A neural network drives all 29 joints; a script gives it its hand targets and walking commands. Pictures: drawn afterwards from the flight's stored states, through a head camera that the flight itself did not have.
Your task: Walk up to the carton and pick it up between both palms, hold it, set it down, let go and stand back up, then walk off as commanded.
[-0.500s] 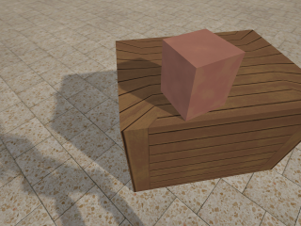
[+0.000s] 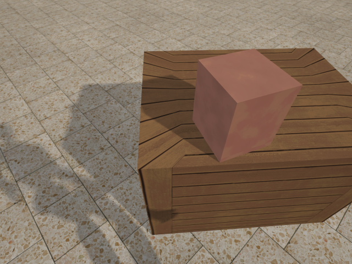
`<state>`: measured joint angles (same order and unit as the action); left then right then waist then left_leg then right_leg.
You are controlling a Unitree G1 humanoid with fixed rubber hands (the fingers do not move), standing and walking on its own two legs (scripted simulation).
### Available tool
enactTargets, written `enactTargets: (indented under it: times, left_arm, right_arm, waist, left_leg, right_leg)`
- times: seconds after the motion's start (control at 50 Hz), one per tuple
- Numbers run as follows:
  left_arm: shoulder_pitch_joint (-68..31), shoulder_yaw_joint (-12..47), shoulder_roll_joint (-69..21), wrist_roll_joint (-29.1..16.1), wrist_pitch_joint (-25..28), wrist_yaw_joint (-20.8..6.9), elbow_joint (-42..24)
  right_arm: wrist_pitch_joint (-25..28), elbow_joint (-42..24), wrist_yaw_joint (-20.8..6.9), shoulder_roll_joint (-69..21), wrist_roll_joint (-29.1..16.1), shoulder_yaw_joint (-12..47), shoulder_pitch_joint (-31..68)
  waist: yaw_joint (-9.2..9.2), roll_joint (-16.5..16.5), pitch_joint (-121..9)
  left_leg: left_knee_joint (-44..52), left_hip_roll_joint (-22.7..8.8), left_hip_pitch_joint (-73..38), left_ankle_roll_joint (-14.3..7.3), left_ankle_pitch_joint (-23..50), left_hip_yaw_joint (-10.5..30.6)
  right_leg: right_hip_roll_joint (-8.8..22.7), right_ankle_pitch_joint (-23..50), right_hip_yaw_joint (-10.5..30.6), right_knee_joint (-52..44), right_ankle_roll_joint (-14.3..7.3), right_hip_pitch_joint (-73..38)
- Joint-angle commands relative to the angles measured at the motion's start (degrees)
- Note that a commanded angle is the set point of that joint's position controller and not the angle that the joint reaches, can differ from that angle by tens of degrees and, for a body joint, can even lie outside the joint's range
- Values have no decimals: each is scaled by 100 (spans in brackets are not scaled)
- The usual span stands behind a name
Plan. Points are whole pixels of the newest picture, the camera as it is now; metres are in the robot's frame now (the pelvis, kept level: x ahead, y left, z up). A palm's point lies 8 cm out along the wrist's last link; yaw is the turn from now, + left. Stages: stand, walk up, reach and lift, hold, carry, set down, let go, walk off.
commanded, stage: walk up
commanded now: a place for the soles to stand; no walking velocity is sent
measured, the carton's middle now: (237, 105) +0.58 -0.18 +0.02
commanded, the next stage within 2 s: none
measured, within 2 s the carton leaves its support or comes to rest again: neither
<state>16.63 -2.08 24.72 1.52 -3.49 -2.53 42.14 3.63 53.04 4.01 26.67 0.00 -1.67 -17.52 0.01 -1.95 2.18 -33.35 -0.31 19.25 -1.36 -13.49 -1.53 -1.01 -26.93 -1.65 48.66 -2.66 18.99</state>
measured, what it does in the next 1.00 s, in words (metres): steps on the spot: right foot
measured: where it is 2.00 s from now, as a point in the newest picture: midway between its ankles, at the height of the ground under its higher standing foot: outside the picture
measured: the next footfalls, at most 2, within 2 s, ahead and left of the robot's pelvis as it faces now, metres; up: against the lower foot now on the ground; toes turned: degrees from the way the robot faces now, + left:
right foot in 0.16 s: +0.04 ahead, -0.17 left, +0.00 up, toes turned +1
right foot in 1.12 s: +0.09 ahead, -0.25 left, +0.00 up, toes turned -3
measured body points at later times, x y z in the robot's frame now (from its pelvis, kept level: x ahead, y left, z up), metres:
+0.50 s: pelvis +0.01 -0.04 +0.00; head +0.03 -0.04 +0.45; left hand +0.11 +0.28 -0.10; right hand +0.10 -0.39 -0.10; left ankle +0.04 +0.10 -0.73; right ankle +0.00 -0.17 -0.73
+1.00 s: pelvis +0.01 -0.06 +0.01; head +0.02 -0.05 +0.46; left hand +0.12 +0.28 -0.10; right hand +0.09 -0.41 -0.08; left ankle +0.04 +0.10 -0.73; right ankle -0.01 -0.20 -0.69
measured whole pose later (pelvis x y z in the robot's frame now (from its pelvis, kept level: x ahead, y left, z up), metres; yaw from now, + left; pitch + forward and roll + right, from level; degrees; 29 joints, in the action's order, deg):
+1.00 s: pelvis +0.01 -0.06 +0.01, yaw -1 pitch +1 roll -1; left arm 10.8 -2.1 27.1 1.8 -3.2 -4.5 51.2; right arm 3.1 52.8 2.5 26.3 0.0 -1.7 -13.9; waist 0.0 -0.9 -0.4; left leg -30.5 -5.4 16.8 1.4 -14.9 0.6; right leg -0.2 -23.8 2.5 51.5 0.2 22.6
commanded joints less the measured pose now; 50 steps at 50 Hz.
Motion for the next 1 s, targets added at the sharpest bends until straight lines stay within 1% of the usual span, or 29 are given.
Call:
enactTargets:
  times: [0.0,0.04,0.08,0.12,0.14,0.16,0.18,0.2,0.22,0.24,0.28,0.3,0.32,0.36,0.42,0.5,0.56,0.6,0.68,0.76,0.82,0.84,0.86,0.88,0.9,0.92,0.94,0.96,0.98]
  left_arm:
    - [-105,-430,1013,-105,15,61,-114]
    - [174,-349,779,-174,117,23,53]
    - [-4,-307,726,-200,260,55,128]
    - [243,-239,498,-164,371,152,388]
    - [199,-270,585,-153,438,219,456]
    - [175,-337,860,-123,495,273,489]
    - [-129,-394,1165,-102,538,308,418]
    - [-523,-363,1447,-91,556,296,416]
    - [-874,-343,1381,-97,552,267,362]
    - [-966,-309,1233,-125,536,252,400]
    - [-919,-213,999,-149,520,251,502]
    - [-645,-200,926,-191,525,234,575]
    - [-584,-161,887,-220,535,234,640]
    - [-752,-177,914,-225,520,224,617]
    - [-924,-193,877,-204,530,231,694]
    - [-1013,-176,970,-192,543,253,765]
    - [-959,-169,902,-239,516,228,831]
    - [-1070,-173,932,-211,517,231,813]
    - [-998,-156,871,-235,519,238,907]
    - [-988,-162,837,-237,503,230,919]
    - [-1061,-177,910,-190,519,225,956]
    - [-867,-521,1343,213,344,7,470]
    - [-987,-518,1106,236,238,-89,323]
    - [-977,-517,1009,258,145,-166,216]
    - [-914,-564,1117,283,95,-189,204]
    - [-828,-577,1184,249,77,-237,210]
    - [-665,-629,1292,239,61,-277,186]
    - [-523,-629,1293,133,77,-301,280]
    - [-414,-620,1200,80,125,-370,278]
  right_arm:
    - [12,-394,86,1431,137,-363,223]
    - [33,-499,-66,1235,200,-293,440]
    - [-16,-433,-179,1098,201,-238,298]
    - [-139,-426,-275,1045,129,-227,509]
    - [-182,-420,-283,882,113,-181,545]
    - [-181,-433,-291,534,2,-74,523]
    - [-192,-488,-297,322,-36,6,615]
    - [-247,-417,-268,552,-34,-62,506]
    - [-273,-266,-294,741,-46,-125,406]
    - [-275,-212,-327,705,-28,-129,459]
    - [-151,-121,-338,704,-35,-150,496]
    - [-120,-145,-314,801,-7,-138,624]
    - [-125,-172,-316,760,17,-155,762]
    - [-135,-177,-319,827,-9,-130,860]
    - [-141,-60,-323,730,0,-126,803]
    - [-161,-81,-334,752,-13,-104,989]
    - [-130,-103,-327,819,18,-87,1076]
    - [-156,-24,-331,788,6,-81,1000]
    - [-132,-71,-321,804,-4,-83,1053]
    - [-139,-49,-325,753,38,-58,1137]
    - [-179,-68,-345,744,14,-100,1033]
    - [-39,26,-173,1540,61,-425,-127]
    - [8,146,-106,1826,134,-586,-634]
    - [45,99,-69,2084,180,-725,-650]
    - [87,4,-36,2181,190,-778,-565]
    - [122,-89,-9,2153,143,-759,-241]
    - [142,-194,9,2058,154,-744,47]
    - [142,-205,-3,1921,168,-677,253]
    - [156,-245,-17,1867,192,-638,242]
  waist:
    - [75,196,398]
    - [92,812,42]
    - [-65,1004,-241]
    - [92,1177,-446]
    - [86,1249,-545]
    - [127,771,-614]
    - [20,-83,-432]
    - [-101,-492,-252]
    - [-217,-513,-38]
    - [-250,-411,114]
    - [-244,-188,-80]
    - [-90,-72,-337]
    - [-32,123,-578]
    - [-47,-13,-524]
    - [-64,246,-562]
    - [-67,39,-788]
    - [27,401,-664]
    - [-21,199,-659]
    - [13,258,-859]
    - [42,308,-765]
    - [-91,245,-746]
    - [-228,-661,-1032]
    - [-367,62,-795]
    - [-397,836,-323]
    - [-361,840,6]
    - [-243,551,258]
    - [-71,415,470]
    - [78,393,355]
    - [64,670,-30]
  left_leg:
    - [1484,-1628,327,-1286,-328,2012]
    - [1305,-1176,-71,-937,-489,1401]
    - [996,-904,-271,-770,-196,1106]
    - [492,-880,-350,-653,350,877]
    - [51,-778,-198,-465,1131,592]
    - [-336,-534,60,-180,1098,365]
    - [-570,-143,630,87,81,237]
    - [-638,-95,306,90,-1320,351]
    - [-699,-202,-107,52,-1450,416]
    - [-256,-225,-132,2,-1092,300]
    - [410,-482,-638,-60,844,604]
    - [320,-615,-715,-196,1413,779]
    - [323,-578,-898,-191,1307,711]
    - [406,-575,-635,-121,912,727]
    - [518,-560,-572,-82,1118,596]
    - [455,-573,-713,-115,1253,610]
    - [564,-677,-522,-151,1370,744]
    - [674,-670,-538,-110,1235,768]
    - [586,-740,-646,-160,1692,753]
    - [732,-722,-674,-124,1335,719]
    - [702,-616,-759,-100,1099,672]
    - [554,-925,-1294,-496,-493,902]
    - [1074,-1394,-1667,-827,-1813,1759]
    - [1882,-2126,-1700,-1207,-3055,2872]
    - [2038,-2540,-1419,-1375,-3170,3353]
    - [2182,-2701,-929,-1382,-3167,3373]
    - [2119,-2540,-672,-1296,-2867,3095]
    - [1781,-2000,-603,-986,-2012,2062]
    - [1589,-1798,-585,-886,-1556,1503]
  right_leg:
    - [330,-508,747,690,199,469]
    - [278,-396,450,-304,164,204]
    - [112,-147,119,-1013,266,-138]
    - [-4,861,-56,-2476,283,-774]
    - [155,1644,211,-2877,284,-1202]
    - [574,2291,918,-2801,264,-1473]
    - [1499,2446,2196,-3165,-16,-1302]
    - [1798,1542,2336,-3184,-415,-468]
    - [1607,1202,2023,-2916,-506,-40]
    - [1404,816,1702,-2875,-356,37]
    - [946,1950,1050,-2387,-96,-29]
    - [757,2254,920,-2278,-16,-180]
    - [771,2153,1021,-2344,-19,-312]
    - [821,1535,1043,-2570,-33,-376]
    - [837,1859,963,-2487,-42,-631]
    - [840,2043,953,-2490,-14,-753]
    - [745,1994,825,-2356,11,-716]
    - [741,1910,843,-2425,4,-803]
    - [757,2374,744,-2346,44,-1006]
    - [751,2123,835,-2495,45,-801]
    - [787,1936,902,-2604,-16,-732]
    - [447,601,648,-1923,-170,-169]
    - [288,-391,541,-1328,-178,843]
    - [216,-491,358,-20,6,1787]
    - [489,-511,717,715,82,2232]
    - [674,-305,918,956,122,2187]
    - [774,-162,1063,1005,161,2040]
    - [728,24,895,608,183,1608]
    - [715,-200,774,194,189,1150]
